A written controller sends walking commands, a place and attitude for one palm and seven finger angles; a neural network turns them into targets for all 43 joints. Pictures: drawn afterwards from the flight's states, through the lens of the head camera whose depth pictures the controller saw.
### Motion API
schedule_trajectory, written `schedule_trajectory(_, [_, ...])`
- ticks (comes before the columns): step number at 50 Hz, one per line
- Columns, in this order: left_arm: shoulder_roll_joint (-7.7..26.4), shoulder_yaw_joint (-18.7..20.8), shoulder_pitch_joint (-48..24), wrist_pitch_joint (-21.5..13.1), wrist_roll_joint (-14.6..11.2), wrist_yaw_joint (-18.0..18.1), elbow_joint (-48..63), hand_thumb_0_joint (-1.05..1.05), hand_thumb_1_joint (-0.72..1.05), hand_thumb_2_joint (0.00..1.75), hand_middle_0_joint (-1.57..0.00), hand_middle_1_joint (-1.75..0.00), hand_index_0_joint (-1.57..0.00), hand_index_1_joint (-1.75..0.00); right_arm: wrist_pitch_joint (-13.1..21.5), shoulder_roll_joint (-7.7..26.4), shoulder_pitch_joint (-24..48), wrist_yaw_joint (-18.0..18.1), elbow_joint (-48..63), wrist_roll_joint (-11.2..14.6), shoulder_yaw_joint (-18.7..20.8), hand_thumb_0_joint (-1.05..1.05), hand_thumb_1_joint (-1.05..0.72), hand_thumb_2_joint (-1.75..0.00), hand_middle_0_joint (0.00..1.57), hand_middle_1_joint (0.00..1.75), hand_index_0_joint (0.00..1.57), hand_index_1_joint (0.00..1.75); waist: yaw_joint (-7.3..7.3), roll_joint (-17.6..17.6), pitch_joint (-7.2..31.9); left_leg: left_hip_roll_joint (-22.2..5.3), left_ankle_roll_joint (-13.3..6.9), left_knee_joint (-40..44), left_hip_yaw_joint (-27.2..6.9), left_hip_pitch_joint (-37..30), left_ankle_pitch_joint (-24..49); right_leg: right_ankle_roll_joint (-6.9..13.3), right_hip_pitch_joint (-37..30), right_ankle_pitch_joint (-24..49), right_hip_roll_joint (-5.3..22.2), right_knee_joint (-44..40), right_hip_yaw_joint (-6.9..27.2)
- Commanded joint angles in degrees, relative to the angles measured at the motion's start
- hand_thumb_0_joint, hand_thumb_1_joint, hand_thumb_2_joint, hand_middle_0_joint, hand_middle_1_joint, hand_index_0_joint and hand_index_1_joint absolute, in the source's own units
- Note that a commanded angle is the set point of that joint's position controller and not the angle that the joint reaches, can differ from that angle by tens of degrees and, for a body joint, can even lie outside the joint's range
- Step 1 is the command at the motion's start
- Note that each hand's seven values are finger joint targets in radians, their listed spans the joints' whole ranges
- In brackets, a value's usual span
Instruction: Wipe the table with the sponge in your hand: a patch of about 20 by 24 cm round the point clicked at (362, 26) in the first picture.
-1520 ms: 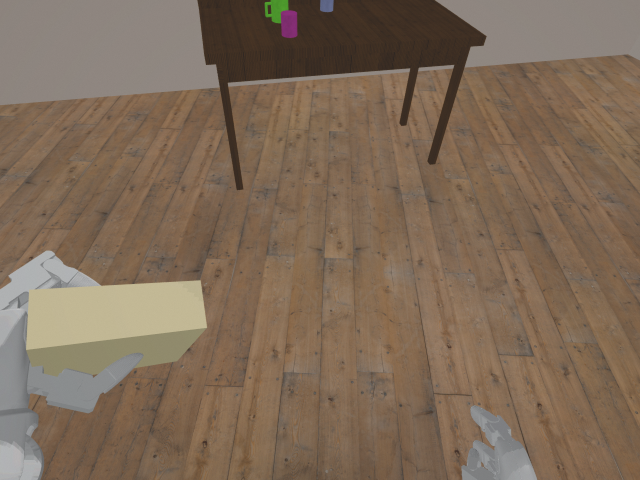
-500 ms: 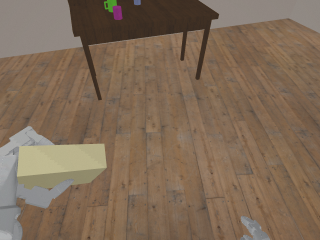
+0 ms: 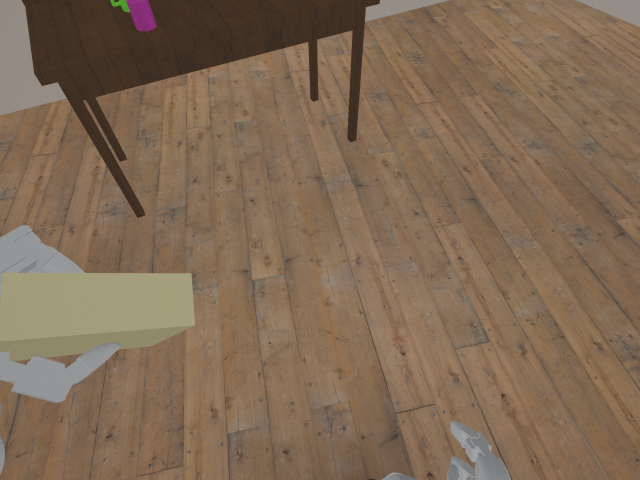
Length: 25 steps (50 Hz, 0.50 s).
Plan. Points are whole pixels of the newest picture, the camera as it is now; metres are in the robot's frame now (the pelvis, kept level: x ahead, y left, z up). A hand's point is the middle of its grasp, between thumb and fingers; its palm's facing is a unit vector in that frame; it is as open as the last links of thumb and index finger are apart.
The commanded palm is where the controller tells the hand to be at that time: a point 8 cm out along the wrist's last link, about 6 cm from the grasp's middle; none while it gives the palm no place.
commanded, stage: walk to a spot facing it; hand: left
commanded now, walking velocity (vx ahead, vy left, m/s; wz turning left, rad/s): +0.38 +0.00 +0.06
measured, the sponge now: (122, 316) +0.24 +0.20 +0.15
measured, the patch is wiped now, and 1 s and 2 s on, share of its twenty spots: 0.00 0.00 0.00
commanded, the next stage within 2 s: none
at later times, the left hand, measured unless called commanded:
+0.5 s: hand (125, 166) +0.40 +0.24 +0.19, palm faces +0.45 -0.80 -0.39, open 9.3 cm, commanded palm +0.35 +0.27 +0.19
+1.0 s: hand (215, 109) +0.53 +0.17 +0.17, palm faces +0.45 -0.76 -0.47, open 9.3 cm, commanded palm +0.47 +0.21 +0.19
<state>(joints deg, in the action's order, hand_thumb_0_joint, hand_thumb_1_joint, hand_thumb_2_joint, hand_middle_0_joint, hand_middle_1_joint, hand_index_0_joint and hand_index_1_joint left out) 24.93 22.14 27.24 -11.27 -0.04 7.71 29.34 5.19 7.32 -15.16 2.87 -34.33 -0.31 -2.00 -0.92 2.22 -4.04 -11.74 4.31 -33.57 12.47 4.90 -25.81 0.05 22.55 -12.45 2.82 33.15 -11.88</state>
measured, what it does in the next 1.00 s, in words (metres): walks ahead: left foot, then right foot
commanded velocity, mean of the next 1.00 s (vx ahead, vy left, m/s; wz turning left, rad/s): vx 0.38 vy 0.00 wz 0.12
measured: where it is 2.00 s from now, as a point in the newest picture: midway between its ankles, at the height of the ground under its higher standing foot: (362, 334)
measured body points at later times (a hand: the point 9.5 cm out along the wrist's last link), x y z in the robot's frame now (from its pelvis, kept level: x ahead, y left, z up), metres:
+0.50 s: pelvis +0.19 -0.01 -0.01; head +0.19 +0.00 +0.44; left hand +0.37 +0.28 +0.21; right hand +0.35 -0.26 -0.08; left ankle +0.27 +0.12 -0.72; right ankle +0.08 -0.09 -0.70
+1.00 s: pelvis +0.33 -0.08 +0.01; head +0.36 -0.12 +0.46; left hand +0.51 +0.20 +0.20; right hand +0.50 -0.32 -0.11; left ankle +0.31 +0.06 -0.62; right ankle +0.31 -0.17 -0.72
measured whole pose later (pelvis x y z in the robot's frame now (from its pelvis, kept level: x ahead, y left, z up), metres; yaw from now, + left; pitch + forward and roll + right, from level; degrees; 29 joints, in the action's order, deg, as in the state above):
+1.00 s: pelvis +0.33 -0.08 +0.01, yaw +4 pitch +0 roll +2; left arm 17.2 18.7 25.4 -11.0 0.1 7.9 22.9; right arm 1.6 14.9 -10.4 3.7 -39.1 0.3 1.5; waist 0.4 2.5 -3.8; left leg -4.7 1.7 -71.5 4.5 31.8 -23.1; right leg 1.3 11.1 -19.9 6.0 31.6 -11.4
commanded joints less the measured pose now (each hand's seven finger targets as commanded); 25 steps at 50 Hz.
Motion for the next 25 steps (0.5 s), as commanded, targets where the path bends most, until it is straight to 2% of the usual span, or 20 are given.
schedule_trajectory(1, [11.62,11.08,-2.6,-3.07,-0.85,2.17,12.84,0.0,0.1,1.3,-1.2,-1.6,-1.2,-1.6,1.88,7.72,9.04,0.32,9.31,0.79,4.2,0.0,-0.9,-0.9,0.2,0.3,0.2,0.3,2.46,-19.2,18.65,9.72,-5.01,-43.99,-4.81,33.87,-7.52,12.74,-36.04,23.99,20.31,-9.71,39.76])
schedule_trajectory(2, [11.05,11.6,-4.13,-3.94,-1.18,2.24,13.88,0.0,0.1,1.3,-1.2,-1.6,-1.2,-1.6,1.79,8.23,9.51,0.14,8.62,0.09,3.97,0.0,-0.9,-0.9,0.2,0.3,0.2,0.3,1.95,-12.0,17.6,6.62,-4.85,-47.57,-12.58,34.49,-6.23,12.63,-31.92,19.71,22.13,-10.99,38.98])
schedule_trajectory(3, [10.55,11.08,-1.68,-4.11,-1.83,1.65,13.05,0.0,0.1,1.3,-1.2,-1.6,-1.2,-1.6,1.48,9.16,7.67,-0.23,6.99,0.52,5.1,0.0,-0.9,-0.9,0.2,0.3,0.2,0.3,1.79,-11.4,16.43,4.93,-4.13,-49.23,-14.35,34.55,-2.86,11.81,-28.9,12.11,21.48,-11.93,37.15])
schedule_trajectory(4, [11.44,12.15,-0.89,-4.15,-1.36,1.52,15.39,0.0,0.1,1.3,-1.2,-1.6,-1.2,-1.6,0.37,9.12,8.9,-0.98,7.12,0.5,4.56,0.0,-0.9,-0.9,0.2,0.3,0.2,0.3,1.64,-6.41,15.96,3.78,-3.47,-49.28,-14.79,36.5,-0.34,12.12,-28.62,10.05,21.16,-11.11,34.4])
schedule_trajectory(5, [10.22,11.4,1.61,-4.72,-1.13,1.68,16.01,0.0,0.1,1.3,-1.2,-1.6,-1.2,-1.6,-0.41,8.85,10.7,-0.88,6.81,0.4,4.28,0.0,-0.9,-0.9,0.2,0.3,0.2,0.3,1.41,-4.96,13.54,3.53,-2.83,-49.68,-14.43,37.44,2.1,11.47,-25.32,12.48,19.71,-11.5,29.87])
schedule_trajectory(6, [9.5,11.43,3.09,-5.31,-1.1,1.82,15.87,0.0,0.1,1.3,-1.2,-1.6,-1.2,-1.6,-1.06,8.57,10.35,-0.82,6.07,0.19,4.18,0.0,-0.9,-0.9,0.2,0.3,0.2,0.3,0.92,-4.39,13.2,3.4,-2.4,-49.29,-13.87,37.82,4.36,10.62,-23.3,14.3,18.16,-11.87,24.59])
schedule_trajectory(7, [8.89,10.93,2.69,-5.52,-1.17,1.86,16.16,0.0,0.1,1.3,-1.2,-1.6,-1.2,-1.6,-1.53,8.88,10.08,-0.88,6.2,0.13,4.2,0.0,-0.9,-0.9,0.2,0.3,0.2,0.3,0.39,-5.15,12.26,3.23,-2.05,-48.42,-13.12,38.33,6.32,10.24,-21.24,15.13,17.53,-12.85,21.17])
schedule_trajectory(9, [9.12,10.81,0.28,-6.05,-1.26,1.91,18.18,0.0,0.1,1.3,-1.2,-1.6,-1.2,-1.6,-1.97,9.31,9.91,-0.63,6.5,0.14,4.71,0.0,-0.9,-0.9,0.2,0.3,0.2,0.3,-0.5,-5.87,10.76,1.79,-1.67,-41.36,-12.43,36.73,8.27,10.01,-17.52,14.47,17.01,-14.31,16.02])
schedule_trajectory(10, [8.78,11.03,1.36,-5.94,-1.57,2.03,15.96,0.0,0.1,1.3,-1.2,-1.6,-1.2,-1.6,-2.18,9.43,9.8,-0.55,6.63,-0.05,4.72,0.0,-0.9,-0.9,0.2,0.3,0.2,0.3,-0.3,-5.54,9.33,1.61,-1.73,-35.93,-11.62,35.62,9.87,9.61,-15.55,14.9,15.84,-14.8,13.98])
schedule_trajectory(13, [8.01,10.57,2.48,-5.43,-2.03,2.47,13.34,0.0,0.1,1.3,-1.2,-1.6,-1.2,-1.6,-2.04,9.26,8.57,-0.34,8.0,0.11,5.1,0.0,-0.9,-0.9,0.2,0.3,0.2,0.3,0.89,-7.44,9.11,2.74,-2.69,-18.96,-6.79,30.67,11.61,9.23,-16.71,17.04,14.3,-13.9,11.44])
schedule_trajectory(14, [7.43,9.69,1.98,-5.25,-2.01,2.55,13.43,0.0,0.1,1.3,-1.2,-1.6,-1.2,-1.6,-1.92,9.33,8.42,-0.08,8.46,0.15,5.24,0.0,-0.9,-0.9,0.2,0.3,0.2,0.3,0.92,-8.41,9.64,3.03,-3.07,-15.0,-5.86,28.44,11.24,9.15,-17.48,17.32,14.96,-13.15,10.66])
schedule_trajectory(15, [7.21,9.55,1.61,-5.04,-2.05,2.76,12.55,0.0,0.1,1.3,-1.2,-1.6,-1.2,-1.6,-1.61,9.02,8.24,0.0,9.15,0.26,5.08,0.0,-0.9,-0.9,0.2,0.3,0.2,0.3,1.71,-9.94,8.65,3.95,-3.36,-11.82,-4.04,26.72,11.44,8.99,-17.31,18.01,14.55,-12.97,10.53])
schedule_trajectory(17, [6.57,8.35,-0.13,-4.66,-1.82,3.08,11.74,0.0,0.1,1.3,-1.2,-1.6,-1.2,-1.6,-1.07,8.96,8.05,0.39,9.71,0.28,5.2,0.0,-0.9,-0.9,0.2,0.3,0.2,0.3,2.39,-9.87,8.12,5.58,-3.82,-7.15,-1.53,23.74,12.09,8.8,-18.04,19.31,14.44,-12.01,10.87])
schedule_trajectory(19, [5.49,6.27,-2.15,-4.22,-1.69,3.29,10.8,0.0,0.1,1.3,-1.2,-1.6,-1.2,-1.6,-0.85,9.16,6.94,0.97,9.66,0.22,5.2,0.0,-0.9,-0.9,0.2,0.3,0.2,0.3,1.47,-7.94,8.11,7.54,-4.2,-1.39,0.51,17.61,14.36,7.63,-17.24,20.85,13.59,-8.23,9.3])
schedule_trajectory(20, [5.48,5.43,-4.3,-4.24,-1.59,3.35,11.31,0.0,0.1,1.3,-1.2,-1.6,-1.2,-1.6,-0.74,9.13,6.13,1.26,9.73,0.19,5.2,0.0,-0.9,-0.9,0.2,0.3,0.2,0.3,0.67,-7.61,8.84,9.27,-4.45,2.15,2.3,11.72,16.67,6.27,-15.58,23.1,11.93,-3.13,7.48])
schedule_trajectory(21, [5.61,4.83,-6.68,-4.54,-1.51,3.36,12.05,0.0,0.1,1.3,-1.2,-1.6,-1.2,-1.6,-0.52,9.75,5.31,1.69,9.67,0.16,5.56,0.0,-0.9,-0.9,0.2,0.3,0.2,0.3,-0.33,-5.96,10.78,9.84,-5.04,5.07,2.27,5.11,18.03,4.59,-13.85,23.81,10.3,4.26,5.48])
schedule_trajectory(22, [6.28,5.1,-8.14,-5.21,-1.33,3.42,12.97,0.0,0.1,1.3,-1.2,-1.6,-1.2,-1.6,-0.43,10.39,5.08,2.15,9.87,0.12,5.84,0.0,-0.9,-0.9,0.2,0.3,0.2,0.3,-0.98,0.08,12.94,6.74,-7.19,6.11,-3.34,-4.09,18.6,2.52,-7.44,19.69,8.37,13.39,4.83])
schedule_trajectory(23, [5.79,5.05,-9.31,-5.55,-1.6,3.47,13.93,0.0,0.1,1.3,-1.2,-1.6,-1.2,-1.6,-0.35,11.64,5.82,2.0,9.95,-0.04,5.89,0.0,-0.9,-0.9,0.2,0.3,0.2,0.3,-0.48,11.0,15.17,-5.13,-12.84,10.07,-22.03,-10.2,22.55,0.01,0.97,-3.01,2.27,26.02,3.5])
schedule_trajectory(24, [5.76,3.72,-10.88,-5.92,-1.66,3.22,13.69,0.0,0.1,1.3,-1.2,-1.6,-1.2,-1.6,0.18,10.85,6.52,1.38,10.61,0.18,4.93,0.0,-0.9,-0.9,0.2,0.3,0.2,0.3,0.38,16.58,13.04,-14.71,-18.56,13.08,-38.12,-11.85,28.61,-0.38,10.94,-23.01,-1.06,36.96,7.84])
schedule_trajectory(25, [8.21,4.72,-12.14,-5.73,-1.03,2.88,10.35,0.0,0.1,1.3,-1.2,-1.6,-1.2,-1.6,0.42,10.87,6.78,0.68,9.69,0.02,4.32,0.0,-0.9,-0.9,0.2,0.3,0.2,0.3,-0.07,10.26,9.49,-16.09,-19.94,16.57,-40.67,-4.23,18.55,-0.12,12.89,-22.66,0.09,41.65,12.21])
